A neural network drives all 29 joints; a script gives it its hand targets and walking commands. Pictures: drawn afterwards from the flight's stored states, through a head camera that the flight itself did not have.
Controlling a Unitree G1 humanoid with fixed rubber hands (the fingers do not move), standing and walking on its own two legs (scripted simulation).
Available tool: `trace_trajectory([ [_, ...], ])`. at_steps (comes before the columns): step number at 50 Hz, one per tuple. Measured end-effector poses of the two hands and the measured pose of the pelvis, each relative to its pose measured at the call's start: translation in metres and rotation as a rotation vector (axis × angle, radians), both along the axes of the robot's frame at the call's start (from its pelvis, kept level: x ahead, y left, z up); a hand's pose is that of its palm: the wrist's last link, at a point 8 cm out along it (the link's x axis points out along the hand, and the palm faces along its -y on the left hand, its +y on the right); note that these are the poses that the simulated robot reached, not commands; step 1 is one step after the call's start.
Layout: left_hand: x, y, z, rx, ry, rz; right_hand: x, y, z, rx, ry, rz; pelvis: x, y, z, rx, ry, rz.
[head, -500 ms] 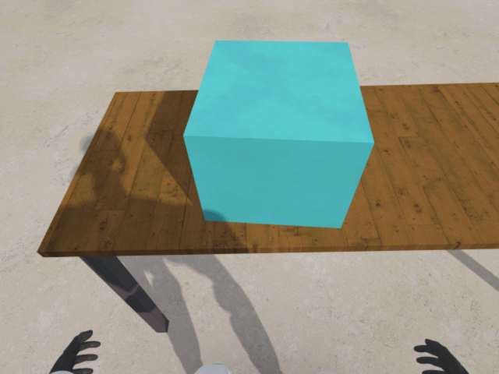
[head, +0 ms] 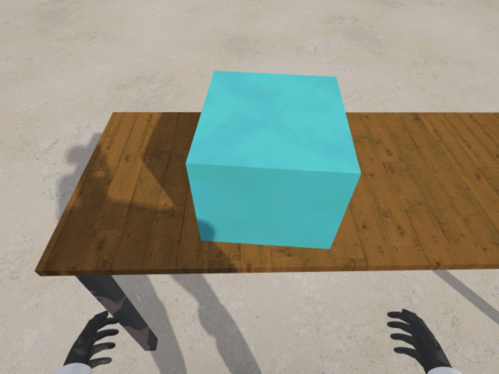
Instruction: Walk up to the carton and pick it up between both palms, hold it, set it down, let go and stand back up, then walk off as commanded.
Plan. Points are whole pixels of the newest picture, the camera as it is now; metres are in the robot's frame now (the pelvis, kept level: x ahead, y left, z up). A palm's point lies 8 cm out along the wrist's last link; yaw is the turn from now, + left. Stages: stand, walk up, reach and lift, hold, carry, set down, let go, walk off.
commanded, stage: reach and lift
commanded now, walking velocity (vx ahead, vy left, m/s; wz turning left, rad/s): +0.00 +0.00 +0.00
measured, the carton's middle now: (270, 156) +0.53 -0.01 +0.05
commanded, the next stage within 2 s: none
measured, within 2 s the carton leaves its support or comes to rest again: neither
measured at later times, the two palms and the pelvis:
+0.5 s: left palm (82, 345) +0.17 +0.27 +0.00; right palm (436, 342) +0.18 -0.24 +0.00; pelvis +0.01 +0.00 +0.01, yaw +0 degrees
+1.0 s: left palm (86, 311) +0.20 +0.25 +0.06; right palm (437, 315) +0.20 -0.23 +0.06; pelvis +0.00 +0.00 +0.01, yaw +0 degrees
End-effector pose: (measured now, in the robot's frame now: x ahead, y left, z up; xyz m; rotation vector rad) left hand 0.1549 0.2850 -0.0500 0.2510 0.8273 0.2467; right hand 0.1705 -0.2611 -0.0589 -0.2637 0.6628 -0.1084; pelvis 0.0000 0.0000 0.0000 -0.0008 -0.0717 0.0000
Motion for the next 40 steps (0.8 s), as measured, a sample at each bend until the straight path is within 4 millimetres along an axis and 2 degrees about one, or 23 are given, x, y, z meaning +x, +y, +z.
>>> trace_trajectory([
  [9,0.011,-0.011,0.018,-0.027,-0.1,-0.013,-0.001,0.01,0.015,0.045,-0.079,-0.037,0.003,-0.004,0.005,0.006,0.009,-0.002],
  [16,0.009,-0.014,0.029,-0.052,-0.166,-0.013,0.005,0.01,0.035,0.052,-0.159,-0.056,0.005,-0.005,0.006,0.007,0.019,-0.004],
  [31,0.019,-0.025,0.062,-0.114,-0.345,-0.063,0.015,0.022,0.074,0.107,-0.299,-0.079,0.007,0.002,0.008,0.0,0.026,-0.006],
  [40,0.027,-0.035,0.087,-0.14,-0.45,-0.094,0.023,0.029,0.098,0.152,-0.379,-0.076,0.003,0.002,0.008,-0.001,0.021,-0.006],
])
